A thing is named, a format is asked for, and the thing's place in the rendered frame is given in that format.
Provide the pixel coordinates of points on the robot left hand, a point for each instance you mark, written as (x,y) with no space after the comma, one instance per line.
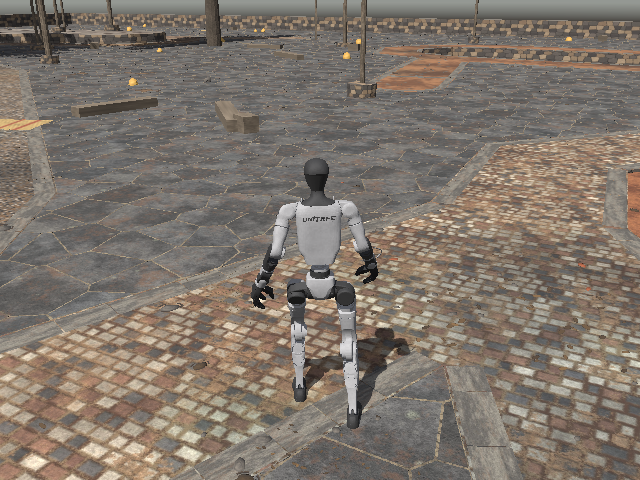
(256,294)

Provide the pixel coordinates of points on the robot left forearm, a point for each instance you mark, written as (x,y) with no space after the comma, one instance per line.
(266,270)

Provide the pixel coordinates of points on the robot right hand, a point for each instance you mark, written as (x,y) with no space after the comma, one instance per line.
(363,269)

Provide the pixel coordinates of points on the left robot thigh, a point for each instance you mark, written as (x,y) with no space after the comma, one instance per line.
(296,296)

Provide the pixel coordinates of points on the robot right upper arm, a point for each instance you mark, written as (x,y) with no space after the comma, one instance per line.
(349,210)

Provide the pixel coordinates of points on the robot right forearm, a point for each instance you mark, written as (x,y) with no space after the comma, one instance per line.
(369,257)

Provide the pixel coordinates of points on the left robot shin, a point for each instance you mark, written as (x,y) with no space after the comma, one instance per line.
(298,357)

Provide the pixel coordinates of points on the robot left upper arm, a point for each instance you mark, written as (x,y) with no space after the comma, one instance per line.
(286,213)

